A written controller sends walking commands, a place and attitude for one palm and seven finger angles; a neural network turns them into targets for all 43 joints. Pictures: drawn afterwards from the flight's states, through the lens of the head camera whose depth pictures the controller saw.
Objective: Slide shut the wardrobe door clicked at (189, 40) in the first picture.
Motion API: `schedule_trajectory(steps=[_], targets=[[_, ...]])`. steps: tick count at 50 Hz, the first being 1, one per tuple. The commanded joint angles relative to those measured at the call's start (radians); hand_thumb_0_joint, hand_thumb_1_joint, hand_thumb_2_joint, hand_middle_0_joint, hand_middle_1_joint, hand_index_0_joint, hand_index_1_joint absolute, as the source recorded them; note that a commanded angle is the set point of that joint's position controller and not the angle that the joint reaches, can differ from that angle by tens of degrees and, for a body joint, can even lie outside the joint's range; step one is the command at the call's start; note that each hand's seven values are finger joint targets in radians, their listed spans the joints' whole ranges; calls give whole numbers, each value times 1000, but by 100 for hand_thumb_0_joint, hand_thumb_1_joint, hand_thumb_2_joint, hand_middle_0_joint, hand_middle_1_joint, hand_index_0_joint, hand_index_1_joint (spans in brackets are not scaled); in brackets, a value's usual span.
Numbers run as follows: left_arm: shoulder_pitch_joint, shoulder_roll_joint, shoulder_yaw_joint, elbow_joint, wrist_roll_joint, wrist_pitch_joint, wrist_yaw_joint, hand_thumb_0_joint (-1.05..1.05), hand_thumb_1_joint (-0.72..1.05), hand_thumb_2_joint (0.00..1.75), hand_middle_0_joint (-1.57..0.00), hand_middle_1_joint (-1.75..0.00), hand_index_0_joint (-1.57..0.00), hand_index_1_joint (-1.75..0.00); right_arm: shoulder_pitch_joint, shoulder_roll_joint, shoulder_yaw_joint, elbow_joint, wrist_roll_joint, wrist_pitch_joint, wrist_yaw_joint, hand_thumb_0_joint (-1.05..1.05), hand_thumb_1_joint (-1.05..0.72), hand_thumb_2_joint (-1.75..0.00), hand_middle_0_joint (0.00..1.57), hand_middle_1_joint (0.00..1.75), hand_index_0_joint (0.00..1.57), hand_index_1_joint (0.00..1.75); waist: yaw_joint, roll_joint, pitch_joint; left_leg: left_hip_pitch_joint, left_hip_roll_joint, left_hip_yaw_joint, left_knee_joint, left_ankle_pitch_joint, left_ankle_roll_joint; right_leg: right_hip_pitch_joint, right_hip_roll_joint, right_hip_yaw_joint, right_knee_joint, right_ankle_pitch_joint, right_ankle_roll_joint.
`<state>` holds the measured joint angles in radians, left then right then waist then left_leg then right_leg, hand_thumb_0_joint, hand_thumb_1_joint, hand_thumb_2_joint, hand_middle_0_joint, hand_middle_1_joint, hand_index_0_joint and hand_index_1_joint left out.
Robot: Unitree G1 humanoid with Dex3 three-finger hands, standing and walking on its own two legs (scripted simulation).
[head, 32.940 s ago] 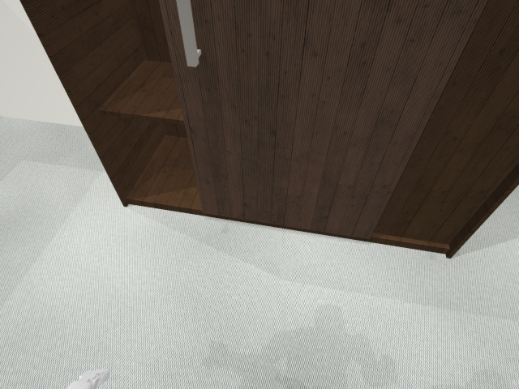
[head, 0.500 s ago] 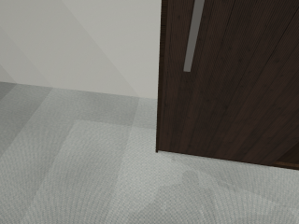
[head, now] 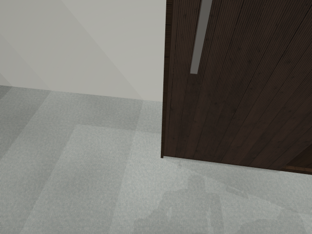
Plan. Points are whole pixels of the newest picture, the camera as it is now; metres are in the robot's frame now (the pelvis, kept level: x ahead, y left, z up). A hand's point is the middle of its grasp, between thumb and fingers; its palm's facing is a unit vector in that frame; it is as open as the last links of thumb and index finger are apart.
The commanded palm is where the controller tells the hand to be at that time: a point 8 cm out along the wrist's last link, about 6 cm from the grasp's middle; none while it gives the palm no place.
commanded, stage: stand and wait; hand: right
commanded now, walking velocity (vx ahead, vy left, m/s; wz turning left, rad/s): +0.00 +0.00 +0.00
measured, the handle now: (200, 32) +0.67 -0.10 +0.18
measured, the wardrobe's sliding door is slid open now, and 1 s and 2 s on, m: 0.00 0.00 0.00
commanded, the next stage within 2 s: none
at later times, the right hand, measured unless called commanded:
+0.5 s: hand out of the picture +0.02 -0.18 -0.18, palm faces -0.01 +0.98 -0.21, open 7.3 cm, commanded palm none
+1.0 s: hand out of the picture +0.03 -0.19 -0.18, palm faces -0.01 +0.97 -0.23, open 7.3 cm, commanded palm none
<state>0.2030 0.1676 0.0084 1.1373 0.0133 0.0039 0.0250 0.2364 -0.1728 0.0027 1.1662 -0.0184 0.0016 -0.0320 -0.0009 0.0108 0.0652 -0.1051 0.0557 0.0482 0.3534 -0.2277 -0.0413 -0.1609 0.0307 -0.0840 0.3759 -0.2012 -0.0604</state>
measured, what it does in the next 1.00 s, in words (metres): stands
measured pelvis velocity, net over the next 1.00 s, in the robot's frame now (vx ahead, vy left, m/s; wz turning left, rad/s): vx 0.01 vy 0.01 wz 0.00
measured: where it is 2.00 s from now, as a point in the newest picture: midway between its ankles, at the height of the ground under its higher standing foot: outside the picture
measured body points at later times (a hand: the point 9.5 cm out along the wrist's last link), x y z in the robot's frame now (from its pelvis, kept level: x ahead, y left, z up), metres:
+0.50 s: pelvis +0.00 +0.00 +0.00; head +0.03 +0.00 +0.45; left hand +0.02 +0.24 -0.16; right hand +0.02 -0.23 -0.16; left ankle -0.02 +0.14 -0.75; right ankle +0.00 -0.08 -0.75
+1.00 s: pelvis +0.01 +0.01 +0.00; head +0.03 +0.00 +0.45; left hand +0.05 +0.26 -0.15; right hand +0.03 -0.24 -0.16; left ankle -0.02 +0.14 -0.75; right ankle +0.00 -0.08 -0.75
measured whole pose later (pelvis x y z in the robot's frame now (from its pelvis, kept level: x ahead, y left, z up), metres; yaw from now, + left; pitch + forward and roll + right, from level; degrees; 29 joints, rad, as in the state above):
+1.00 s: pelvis +0.01 +0.01 +0.00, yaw +0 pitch -1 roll +0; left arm 0.17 0.21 0.01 1.14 0.01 0.00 0.02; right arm 0.19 -0.22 -0.01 1.15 -0.02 -0.01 -0.03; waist 0.00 0.01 0.07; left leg -0.08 0.04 0.05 0.32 -0.22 -0.03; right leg -0.14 0.02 -0.08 0.35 -0.20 -0.05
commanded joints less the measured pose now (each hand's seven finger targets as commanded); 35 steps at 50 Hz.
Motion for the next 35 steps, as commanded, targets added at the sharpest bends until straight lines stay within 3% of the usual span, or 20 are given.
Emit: schedule_trajectory(steps=[1, 4, 8, 17, 24, 31, 33, 35], targets=[[53, 121, 16, -21, 5, -9, 4, 0, 90, 90, -20, -30, -20, -30, 51, -110, -19, -20, 1, -13, -9, 0, -90, -90, 20, 30, 20, 30, 11, -14, -15, -48, 68, -50, -47, 108, 47, 38, -141, 125, -77, 173, 20], [48, 124, 17, -21, 5, -8, 3, 0, 90, 90, -20, -30, -20, -30, 47, -111, -20, -22, 0, -12, -9, 0, -90, -90, 20, 30, 20, 30, 9, -35, -2, -50, 67, -53, -50, 89, 47, 28, -141, 128, -87, 149, 21], [51, 133, 18, -25, 3, -11, 4, 0, 90, 90, -20, -30, -20, -30, 45, -123, -25, -26, 0, -16, -8, 0, -90, -90, 20, 30, 20, 30, 7, -6, -30, -33, 68, -52, -49, 119, 49, 42, -144, 128, -79, 188, 18], [48, 130, 18, -19, 6, -12, 4, 0, 90, 90, -20, -30, -20, -30, 30, -123, -25, -31, 2, -15, -8, 0, -90, -90, 20, 30, 20, 30, 8, -30, -26, -25, 70, -53, -49, 129, 50, 43, -142, 124, -81, 198, 21], [42, 136, 18, -20, 5, -10, 2, 0, 90, 90, -20, -30, -20, -30, 24, -129, -24, -33, 1, -15, -7, 0, -90, -90, 20, 30, 20, 30, 8, -10, -12, -33, 71, -53, -57, 110, 50, 37, -144, 125, -88, 173, 22], [38, 146, 19, -21, 4, -12, 3, 0, 90, 90, -20, -30, -20, -30, 18, -140, -27, -34, 2, -17, -6, 0, -90, -90, 20, 30, 20, 30, 8, -22, -31, -21, 72, -56, -54, 131, 53, 48, -145, 127, -87, 197, 21], [34, 156, 21, -24, 2, -13, 3, 0, 90, 90, -20, -30, -20, -30, 20, -147, -28, -35, 1, -20, -7, 0, -90, -90, 20, 30, 20, 30, 7, 1, -40, -18, 70, -55, -55, 146, 52, 58, -147, 127, -78, 216, 20], [28, 153, 20, -21, 3, -13, 3, 0, 90, 90, -20, -30, -20, -30, 15, -147, -27, -35, 2, -19, -6, 0, -90, -90, 20, 30, 20, 30, 7, -18, -28, -22, 74, -56, -59, 133, 53, 52, -146, 127, -85, 202, 20]])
